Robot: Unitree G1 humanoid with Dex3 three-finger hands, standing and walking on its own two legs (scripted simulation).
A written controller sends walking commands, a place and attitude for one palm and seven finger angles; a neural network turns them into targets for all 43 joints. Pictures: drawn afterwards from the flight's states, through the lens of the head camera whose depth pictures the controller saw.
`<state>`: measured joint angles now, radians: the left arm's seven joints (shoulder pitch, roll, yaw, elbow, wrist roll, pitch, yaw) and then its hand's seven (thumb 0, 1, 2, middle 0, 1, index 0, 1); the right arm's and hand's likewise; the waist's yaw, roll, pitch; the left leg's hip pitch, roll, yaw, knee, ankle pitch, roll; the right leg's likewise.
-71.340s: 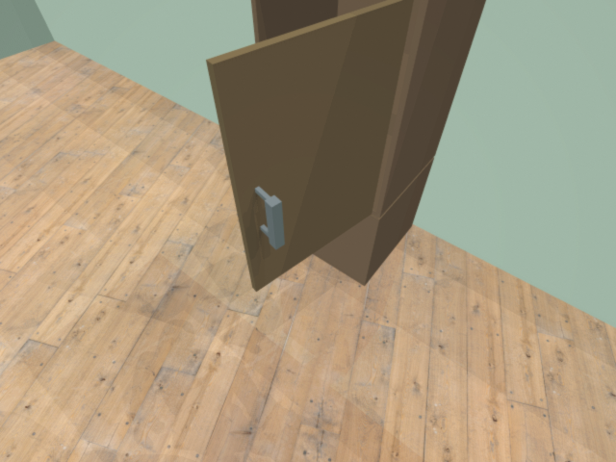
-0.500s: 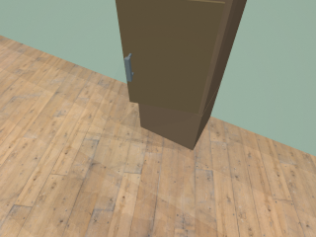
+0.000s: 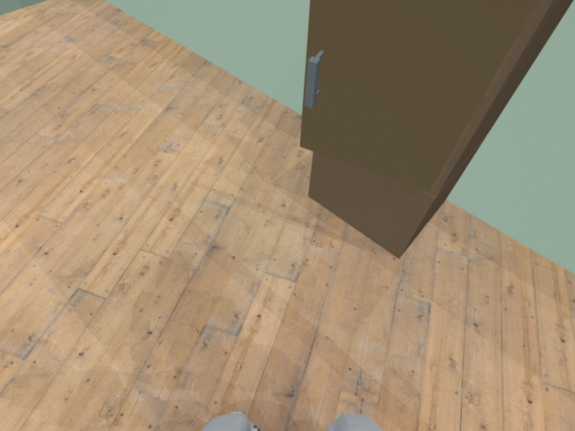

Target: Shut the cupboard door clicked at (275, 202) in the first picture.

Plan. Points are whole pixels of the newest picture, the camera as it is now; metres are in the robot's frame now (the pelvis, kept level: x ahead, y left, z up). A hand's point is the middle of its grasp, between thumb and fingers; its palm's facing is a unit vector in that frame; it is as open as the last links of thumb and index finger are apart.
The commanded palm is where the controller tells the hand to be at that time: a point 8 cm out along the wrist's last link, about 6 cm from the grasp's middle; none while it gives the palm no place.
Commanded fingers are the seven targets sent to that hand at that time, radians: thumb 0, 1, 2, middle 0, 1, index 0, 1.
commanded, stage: walk to a spot facing it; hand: left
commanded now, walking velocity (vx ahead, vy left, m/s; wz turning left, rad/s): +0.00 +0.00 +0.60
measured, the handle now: (315, 79) +0.91 -0.05 -0.05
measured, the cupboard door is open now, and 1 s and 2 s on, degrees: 16 16 16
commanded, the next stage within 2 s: turn to face it in 1.06 s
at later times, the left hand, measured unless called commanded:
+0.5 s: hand out of the picture -0.01 +0.17 -0.15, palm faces +0.37 -0.89 -0.27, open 7.3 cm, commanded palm none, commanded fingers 0.00 0.90 0.90 -0.20 -0.30 -0.20 -0.30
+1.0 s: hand out of the picture +0.02 +0.16 -0.13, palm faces +0.63 -0.72 -0.28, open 7.3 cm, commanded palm none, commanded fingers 0.00 0.90 0.90 -0.20 -0.30 -0.20 -0.30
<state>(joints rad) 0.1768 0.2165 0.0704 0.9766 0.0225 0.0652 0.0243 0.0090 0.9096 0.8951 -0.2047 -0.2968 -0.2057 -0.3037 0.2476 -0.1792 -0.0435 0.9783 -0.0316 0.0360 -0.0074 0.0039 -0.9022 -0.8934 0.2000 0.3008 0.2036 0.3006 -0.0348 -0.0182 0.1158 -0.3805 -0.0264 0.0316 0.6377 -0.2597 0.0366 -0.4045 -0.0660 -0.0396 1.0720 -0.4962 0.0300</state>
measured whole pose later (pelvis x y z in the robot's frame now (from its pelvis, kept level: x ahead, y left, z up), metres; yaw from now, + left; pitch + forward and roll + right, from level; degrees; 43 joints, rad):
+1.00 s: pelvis +0.11 -0.03 +0.02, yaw +40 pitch +0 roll +2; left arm 0.27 0.17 0.05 0.92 0.03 -0.03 0.02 0.01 0.91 0.90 -0.20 -0.30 -0.20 -0.30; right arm 0.22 -0.24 -0.08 0.98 -0.03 0.06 0.03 0.01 -0.90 -0.89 0.20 0.30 0.20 0.30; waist -0.02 0.04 0.06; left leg -0.52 0.03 0.00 1.22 -0.34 -0.01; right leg -0.25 -0.09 -0.21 0.54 -0.29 -0.04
